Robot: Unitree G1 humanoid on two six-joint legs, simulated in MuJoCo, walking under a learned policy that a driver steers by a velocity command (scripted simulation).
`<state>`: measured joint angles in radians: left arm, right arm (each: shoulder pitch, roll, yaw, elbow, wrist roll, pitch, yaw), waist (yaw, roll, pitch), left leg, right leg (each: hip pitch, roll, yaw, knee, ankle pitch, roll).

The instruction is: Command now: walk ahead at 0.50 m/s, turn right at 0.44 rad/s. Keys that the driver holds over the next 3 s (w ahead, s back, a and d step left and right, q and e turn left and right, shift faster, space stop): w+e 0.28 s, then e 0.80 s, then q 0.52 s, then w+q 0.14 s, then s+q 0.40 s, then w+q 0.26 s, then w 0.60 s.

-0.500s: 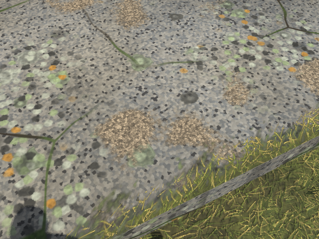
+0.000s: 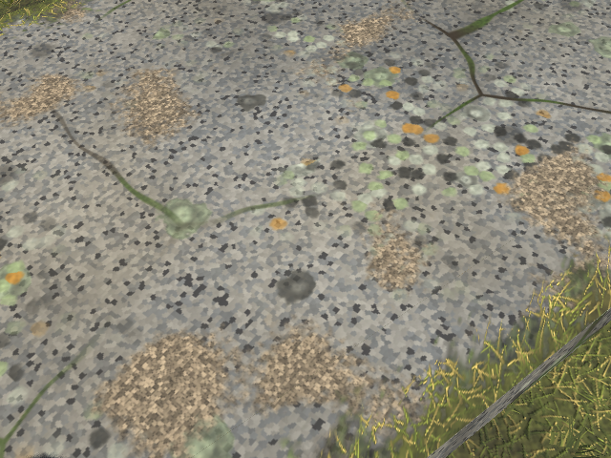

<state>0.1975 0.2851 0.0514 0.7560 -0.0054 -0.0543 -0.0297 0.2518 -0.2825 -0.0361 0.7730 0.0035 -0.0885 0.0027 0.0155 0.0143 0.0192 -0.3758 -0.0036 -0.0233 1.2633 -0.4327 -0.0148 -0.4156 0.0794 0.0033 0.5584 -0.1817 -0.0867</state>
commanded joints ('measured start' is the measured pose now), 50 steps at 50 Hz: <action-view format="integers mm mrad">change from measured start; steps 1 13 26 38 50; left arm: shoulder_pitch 78 239 130 -159 -163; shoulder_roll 110 90 44 87 77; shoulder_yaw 24 -15 27 47 78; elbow -60 37 -119 -256 -209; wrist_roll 17 -22 -36 -9 -64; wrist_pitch -3 73 134 112 113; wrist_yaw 18 77 43 50 -52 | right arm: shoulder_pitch -88 -381 -128 -5 -32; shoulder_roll -97 144 53 -98 -110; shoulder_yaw -18 131 7 -63 -94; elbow -136 -475 -234 -194 -219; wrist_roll -14 -64 -16 -2 13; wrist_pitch -36 -34 24 60 99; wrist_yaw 0 -7 -57 -115 -67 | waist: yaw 19 -21 52 -39 -103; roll -38 -67 51 91 31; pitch -74 -4 57 -27 -42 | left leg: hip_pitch -388 -711 -259 320 183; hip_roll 78 91 293 419 422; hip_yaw -50 104 -190 33 282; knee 109 421 -831 -924 -489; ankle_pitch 83 124 -79 249 73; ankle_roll -2 -37 126 234 49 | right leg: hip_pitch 330 -12 -199 -510 -47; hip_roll -291 -177 -72 -135 -192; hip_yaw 492 413 71 69 -39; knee -312 -427 987 761 20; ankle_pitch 2 -57 -165 -11 372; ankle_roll -215 -166 79 195 111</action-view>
